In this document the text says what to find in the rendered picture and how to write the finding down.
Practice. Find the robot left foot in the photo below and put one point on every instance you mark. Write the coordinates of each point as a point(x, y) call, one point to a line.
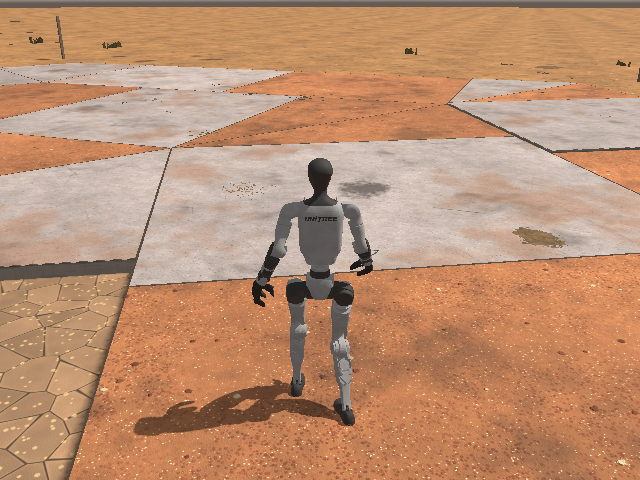
point(296, 389)

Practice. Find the left robot forearm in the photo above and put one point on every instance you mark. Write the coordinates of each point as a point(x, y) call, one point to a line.
point(267, 268)

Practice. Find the robot right hand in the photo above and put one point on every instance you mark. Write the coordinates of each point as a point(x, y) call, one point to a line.
point(357, 264)

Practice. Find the robot left hand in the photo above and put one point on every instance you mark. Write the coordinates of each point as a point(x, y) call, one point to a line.
point(257, 292)

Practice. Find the right robot forearm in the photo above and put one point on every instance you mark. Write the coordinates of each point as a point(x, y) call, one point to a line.
point(366, 258)

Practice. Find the left robot thigh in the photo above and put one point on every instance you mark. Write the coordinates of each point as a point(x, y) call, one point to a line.
point(296, 297)

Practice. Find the robot left upper arm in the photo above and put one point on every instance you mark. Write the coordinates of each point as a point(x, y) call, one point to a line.
point(288, 212)

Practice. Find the robot right upper arm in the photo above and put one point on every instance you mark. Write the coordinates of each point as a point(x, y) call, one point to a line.
point(352, 212)

